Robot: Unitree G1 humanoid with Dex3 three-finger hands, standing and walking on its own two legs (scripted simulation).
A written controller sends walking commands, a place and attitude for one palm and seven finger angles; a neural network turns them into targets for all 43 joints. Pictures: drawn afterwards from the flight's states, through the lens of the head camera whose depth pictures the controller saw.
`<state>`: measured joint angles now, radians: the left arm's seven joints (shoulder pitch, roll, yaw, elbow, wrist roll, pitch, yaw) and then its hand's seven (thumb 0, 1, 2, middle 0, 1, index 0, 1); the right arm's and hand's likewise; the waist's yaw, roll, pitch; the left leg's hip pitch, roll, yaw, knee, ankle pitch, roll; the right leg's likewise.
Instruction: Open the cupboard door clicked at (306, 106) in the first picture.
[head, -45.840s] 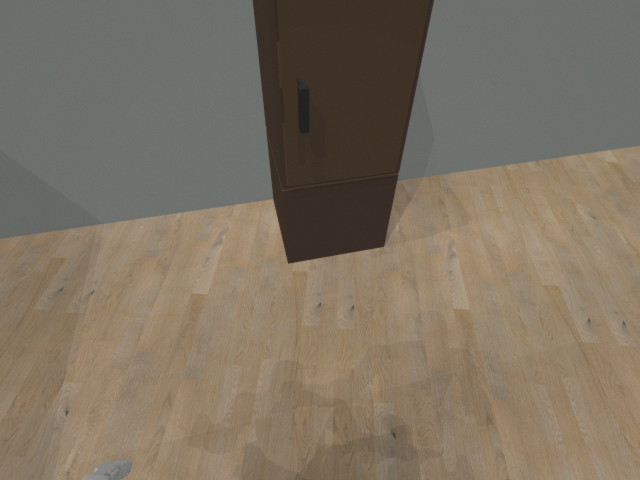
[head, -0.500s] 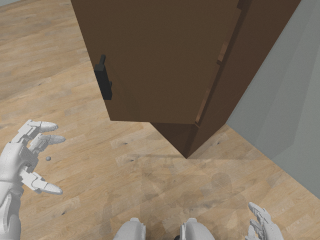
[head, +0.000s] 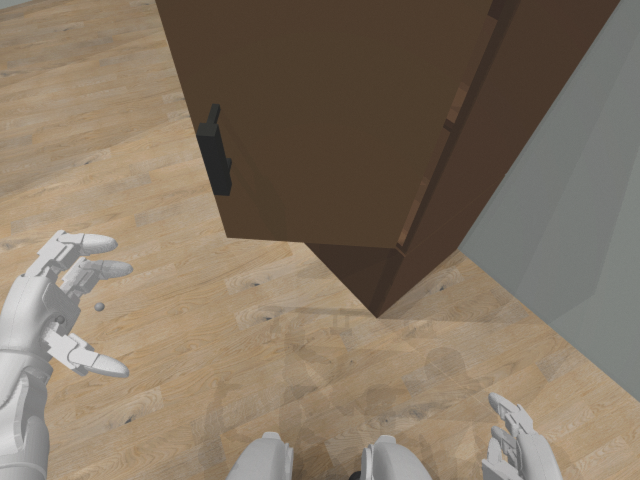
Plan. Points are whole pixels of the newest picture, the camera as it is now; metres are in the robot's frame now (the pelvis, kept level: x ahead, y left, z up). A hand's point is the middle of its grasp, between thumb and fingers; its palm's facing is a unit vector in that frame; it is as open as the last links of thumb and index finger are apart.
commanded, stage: move the hooked fingers beside the handle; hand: left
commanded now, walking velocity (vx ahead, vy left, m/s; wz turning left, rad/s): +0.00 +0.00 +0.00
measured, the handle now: (218, 151) +0.55 +0.20 +0.03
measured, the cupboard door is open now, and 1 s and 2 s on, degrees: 47 47 47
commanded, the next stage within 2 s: none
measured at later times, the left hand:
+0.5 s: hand (127, 248) +0.37 +0.27 +0.04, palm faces +0.03 -1.00 -0.02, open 14.0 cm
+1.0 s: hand (151, 207) +0.43 +0.26 +0.04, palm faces +0.01 -1.00 -0.01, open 14.0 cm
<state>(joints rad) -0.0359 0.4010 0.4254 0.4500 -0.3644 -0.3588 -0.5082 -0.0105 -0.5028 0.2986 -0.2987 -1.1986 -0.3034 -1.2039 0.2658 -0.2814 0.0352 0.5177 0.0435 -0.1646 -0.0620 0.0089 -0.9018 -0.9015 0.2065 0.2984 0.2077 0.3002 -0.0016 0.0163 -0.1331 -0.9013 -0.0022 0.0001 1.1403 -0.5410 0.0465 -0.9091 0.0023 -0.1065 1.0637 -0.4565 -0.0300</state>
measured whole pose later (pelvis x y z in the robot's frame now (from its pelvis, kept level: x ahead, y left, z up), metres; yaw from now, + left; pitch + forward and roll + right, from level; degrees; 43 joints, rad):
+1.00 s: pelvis +0.00 +0.01 -0.01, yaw -2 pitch +22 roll -4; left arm -0.61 0.52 0.46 0.96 -0.21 -0.42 -0.44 -0.01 -0.50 0.30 -0.30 -1.20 -0.30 -1.20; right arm 0.33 -0.29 0.03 0.60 0.03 -0.03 -0.04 0.01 -0.90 -0.90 0.21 0.30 0.21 0.30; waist -0.09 0.01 -0.12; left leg -1.02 0.01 0.02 1.18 -0.54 0.06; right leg -1.03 0.02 -0.09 1.08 -0.44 -0.02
